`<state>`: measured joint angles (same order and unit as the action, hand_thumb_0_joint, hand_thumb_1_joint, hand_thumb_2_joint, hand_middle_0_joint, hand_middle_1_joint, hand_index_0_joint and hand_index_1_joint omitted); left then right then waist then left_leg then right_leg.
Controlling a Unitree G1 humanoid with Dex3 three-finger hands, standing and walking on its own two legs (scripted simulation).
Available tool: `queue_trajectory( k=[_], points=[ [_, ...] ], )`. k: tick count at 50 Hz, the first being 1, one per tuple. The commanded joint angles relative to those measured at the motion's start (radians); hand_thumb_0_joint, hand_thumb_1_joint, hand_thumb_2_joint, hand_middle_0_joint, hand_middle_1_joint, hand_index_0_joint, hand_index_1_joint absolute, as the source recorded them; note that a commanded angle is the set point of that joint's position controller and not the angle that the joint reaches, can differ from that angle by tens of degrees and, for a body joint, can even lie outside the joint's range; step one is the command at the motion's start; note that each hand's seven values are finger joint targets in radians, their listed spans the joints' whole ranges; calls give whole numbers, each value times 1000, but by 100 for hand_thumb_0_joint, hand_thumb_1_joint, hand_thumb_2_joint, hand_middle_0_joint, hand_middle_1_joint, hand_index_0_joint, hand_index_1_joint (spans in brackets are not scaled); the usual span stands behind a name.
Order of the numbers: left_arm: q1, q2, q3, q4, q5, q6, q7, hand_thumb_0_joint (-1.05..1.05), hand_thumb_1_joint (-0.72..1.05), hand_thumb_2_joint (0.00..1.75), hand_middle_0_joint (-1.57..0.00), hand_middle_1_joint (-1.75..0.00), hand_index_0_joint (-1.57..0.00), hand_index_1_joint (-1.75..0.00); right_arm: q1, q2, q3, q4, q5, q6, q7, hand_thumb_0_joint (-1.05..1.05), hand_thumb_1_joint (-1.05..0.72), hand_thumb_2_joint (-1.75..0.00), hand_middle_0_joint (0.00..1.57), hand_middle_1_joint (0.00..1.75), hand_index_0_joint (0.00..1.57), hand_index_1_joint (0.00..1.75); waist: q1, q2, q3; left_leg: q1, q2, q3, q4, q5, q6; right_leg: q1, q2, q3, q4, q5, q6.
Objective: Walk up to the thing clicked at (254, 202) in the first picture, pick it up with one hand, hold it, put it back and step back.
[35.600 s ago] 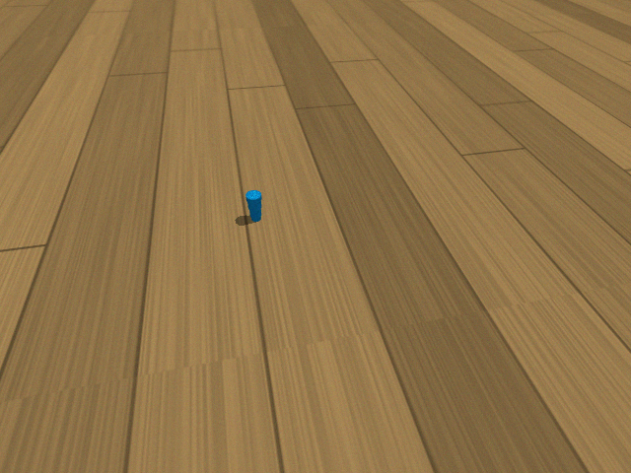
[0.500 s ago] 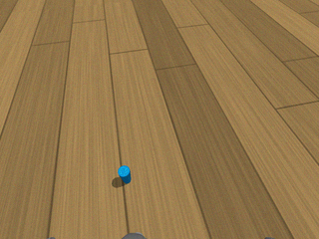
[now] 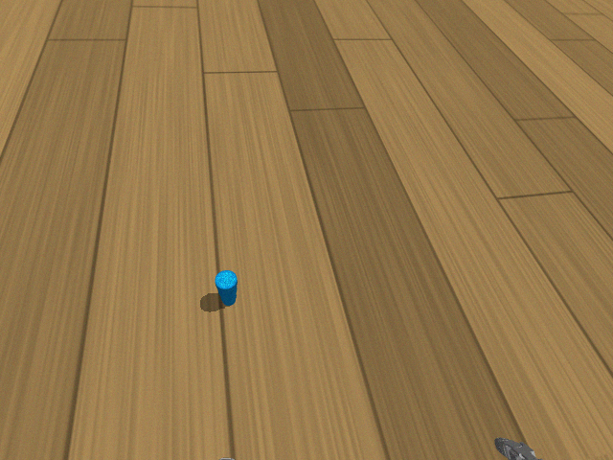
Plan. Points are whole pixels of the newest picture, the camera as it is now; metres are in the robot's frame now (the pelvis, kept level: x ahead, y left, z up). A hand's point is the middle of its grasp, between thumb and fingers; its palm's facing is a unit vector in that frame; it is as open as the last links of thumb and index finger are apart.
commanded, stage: step back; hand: left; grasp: from the side
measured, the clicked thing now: (227, 290) +0.70 +0.21 -0.69
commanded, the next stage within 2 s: none
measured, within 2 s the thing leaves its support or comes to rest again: neither
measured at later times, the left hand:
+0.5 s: hand out of the picture -0.03 +0.25 -0.15, palm faces +0.06 -0.92 -0.40, open 7.4 cm
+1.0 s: hand out of the picture -0.29 +0.19 -0.13, palm faces +0.02 -0.90 -0.44, open 7.4 cm
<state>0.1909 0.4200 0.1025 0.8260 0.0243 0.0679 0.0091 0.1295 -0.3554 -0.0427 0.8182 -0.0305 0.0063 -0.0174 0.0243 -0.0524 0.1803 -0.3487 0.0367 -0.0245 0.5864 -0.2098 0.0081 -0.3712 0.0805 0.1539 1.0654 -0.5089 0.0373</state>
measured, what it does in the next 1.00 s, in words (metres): walks backwards: right foot, then left foot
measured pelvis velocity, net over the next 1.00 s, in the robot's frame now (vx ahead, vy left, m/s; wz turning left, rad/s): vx -0.33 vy -0.09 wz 0.01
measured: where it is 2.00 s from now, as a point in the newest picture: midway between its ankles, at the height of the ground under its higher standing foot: outside the picture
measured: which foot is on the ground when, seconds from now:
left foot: down 0.00-0.12, up 0.14-0.42, down 0.44-0.84, up 0.86-1.00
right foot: up 0.00-0.08, down 0.10-0.46, up 0.48-0.78, down 0.80-1.00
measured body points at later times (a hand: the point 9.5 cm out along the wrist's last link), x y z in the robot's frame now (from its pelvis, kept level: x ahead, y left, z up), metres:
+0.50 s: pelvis -0.17 -0.03 -0.01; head -0.11 -0.01 +0.43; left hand -0.04 +0.30 -0.12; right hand -0.09 -0.33 -0.13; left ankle -0.17 +0.09 -0.73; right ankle -0.08 -0.15 -0.71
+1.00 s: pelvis -0.33 -0.09 +0.00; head -0.30 -0.11 +0.45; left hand -0.29 +0.23 -0.10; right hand -0.22 -0.40 -0.13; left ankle -0.34 +0.07 -0.65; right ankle -0.31 -0.20 -0.73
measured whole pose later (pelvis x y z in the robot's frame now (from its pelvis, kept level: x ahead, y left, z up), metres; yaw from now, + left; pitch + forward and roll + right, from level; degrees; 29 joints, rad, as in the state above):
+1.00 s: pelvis -0.33 -0.09 +0.00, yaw +1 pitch -1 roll +2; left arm 0.24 0.36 0.07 0.89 0.05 0.04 0.00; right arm 0.17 -0.42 -0.05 0.86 -0.01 0.05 -0.02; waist 0.04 0.02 0.10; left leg -0.49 -0.10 -0.15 1.12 -0.43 0.00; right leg -0.30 -0.03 0.03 0.63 -0.31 -0.02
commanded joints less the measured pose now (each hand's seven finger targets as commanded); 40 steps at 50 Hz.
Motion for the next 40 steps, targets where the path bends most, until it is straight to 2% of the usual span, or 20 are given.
queue_trajectory(
  k=[1, 4, 5, 6, 7, 8, 10, 12, 17, 20, 21, 22, 23, 24, 25, 28, 34, 37, 39, 40],
  points=[
    [38, 133, 34, -72, -3, -36, 2, 0, 90, 90, -20, -30, -20, -30, 11, -294, -89, -84, -3, 3, -18, 0, -90, -90, 20, 30, 20, 30, -36, 285, -259, 246, 218, -203, -69, 353, 221, 18, -76, -74, -328, 11, -15],
    [165, 129, 37, 5, 3, -47, -2, 0, 90, 90, -20, -30, -20, -30, -46, -294, -81, -97, 12, 26, -12, 0, -90, -90, 20, 30, 20, 30, 19, 244, -283, 86, 140, -132, 19, 186, 143, 239, -52, -150, -657, 286, -51],
    [139, 171, 50, 1, 16, -50, -4, 0, 90, 90, -20, -30, -20, -30, -25, -256, -71, -93, 20, 30, -10, 0, -90, -90, 20, 30, 20, 30, -2, 159, -270, -44, 74, -124, 72, 33, 90, 298, -91, -54, -652, 296, -71],
    [129, 251, 70, -21, 29, -53, -6, 0, 90, 90, -20, -30, -20, -30, -9, -210, -57, -111, 26, 29, -12, 0, -90, -90, 20, 30, 20, 30, 1, -99, -236, -244, -80, -83, 243, -237, 26, 293, -280, 249, -695, 244, -141],
    [36, 353, 88, -68, 26, -46, -6, 0, 90, 90, -20, -30, -20, -30, -45, -222, -72, -118, 27, 30, -30, 0, -90, -90, 20, 30, 20, 30, 42, -243, -185, -183, -139, -98, 483, -419, -12, 10, -483, 422, -776, 200, -318],
    [-50, 348, 83, -99, 23, -50, 3, 0, 90, 90, -20, -30, -20, -30, -39, -273, -92, -97, 25, 30, -32, 0, -90, -90, 20, 30, 20, 30, 16, -241, -99, -83, -79, -151, 605, -400, -15, -197, -524, 481, -834, 152, -352],
    [-128, 234, 51, -120, 17, -56, 7, 0, 90, 90, -20, -30, -20, -30, 21, -263, -79, -49, 34, 25, -16, 0, -90, -90, 20, 30, 20, 30, -39, -80, -86, -65, -137, -155, 643, -283, -2, -124, -349, 172, -716, 357, -260],
    [-143, 193, 55, -113, 20, -51, 9, 0, 90, 90, -20, -30, -20, -30, 78, -212, -57, -29, 33, 18, -22, 0, -90, -90, 20, 30, 20, 30, -52, -107, -124, -133, -167, -117, 640, -253, -13, 6, -265, 31, -639, 474, -216],
    [-3, 172, 47, -107, 26, -39, 25, 0, 90, 90, -20, -30, -20, -30, 47, -188, -43, -52, 18, -5, -24, 0, -90, -90, 20, 30, 20, 30, 34, -153, -216, -162, -94, -36, 219, -313, -26, 352, -287, 43, -524, 708, -230],
    [-49, 179, 36, -133, 1, -20, 21, 0, 90, 90, -20, -30, -20, -30, 160, -187, -55, -12, 7, -15, -21, 0, -90, -90, 20, 30, 20, 30, -20, -127, -277, 27, -74, 40, -177, -55, -1, 331, -271, 6, -379, 719, -187],
    [-52, 159, 26, -144, -3, -10, 17, 0, 90, 90, -20, -30, -20, -30, 170, -201, -66, -5, 0, -17, -22, 0, -90, -90, 20, 30, 20, 30, -16, -98, -287, 106, -59, 1, -226, 86, 6, 243, -248, 6, -348, 624, -153],
    [-17, 121, 14, -148, -5, -5, 13, 0, 90, 90, -20, -30, -20, -30, 149, -271, -86, -13, -16, -16, -22, 0, -90, -90, 20, 30, 20, 30, 4, 54, -287, 225, 90, -216, -217, 191, 52, 31, -175, -28, -251, 404, -108],
    [-9, 88, 7, -146, -13, -4, 14, 0, 90, 90, -20, -30, -20, -30, 92, -357, -98, -30, -23, -12, -18, 0, -90, -90, 20, 30, 20, 30, 17, 248, -254, 270, 275, -456, -229, 338, 150, -183, -3, -103, -95, -49, -68],
    [-76, 153, 30, -147, -4, -2, 30, 0, 90, 90, -20, -30, -20, -30, 84, -430, -106, -50, -12, -10, -12, 0, -90, -90, 20, 30, 20, 30, -54, 280, -245, 73, 393, -556, -236, 338, 284, -87, -6, 3, 60, -185, -50],
    [-100, 183, 37, -134, -2, -2, 29, 0, 90, 90, -20, -30, -20, -30, 39, -396, -105, -49, -11, -19, -20, 0, -90, -90, 20, 30, 20, 30, -39, 253, -184, -24, 406, -561, -258, 277, 307, -57, -35, 61, 167, -127, -56],
    [1, 157, 34, -89, -17, -2, 13, 0, 90, 90, -20, -30, -20, -30, -42, -271, -66, -62, -14, -17, -28, 0, -90, -90, 20, 30, 20, 30, 37, 159, -183, 96, 200, -187, -154, 422, 200, -139, 25, 59, 241, 18, -58],
    [-4, 141, 25, -84, 0, -24, 2, 0, 90, 90, -20, -30, -20, -30, 27, -268, -76, -71, -6, 1, -21, 0, -90, -90, 20, 30, 20, 30, -29, 235, -215, 239, 218, -188, -105, 331, 249, -87, -39, -43, -97, -16, 0],
    [26, 132, 22, -51, -2, -36, 0, 0, 90, 90, -20, -30, -20, -30, 18, -293, -79, -72, -8, 22, -15, 0, -90, -90, 20, 30, 20, 30, -28, 289, -278, 234, 194, -160, -37, 331, 204, 51, -68, -121, -437, 56, -22],
    [121, 134, 27, 7, 1, -42, 1, 0, 90, 90, -20, -30, -20, -30, -27, -296, -75, -78, 8, 39, -9, 0, -90, -90, 20, 30, 20, 30, 16, 272, -310, 139, 152, -112, 20, 232, 151, 201, -51, -179, -660, 232, -49],
    [120, 166, 35, 18, 12, -46, 2, 0, 90, 90, -20, -30, -20, -30, -27, -263, -63, -81, 13, 41, -7, 0, -90, -90, 20, 30, 20, 30, 9, 200, -295, 20, 97, -89, 74, 93, 106, 255, -77, -113, -660, 263, -68]
  ],
)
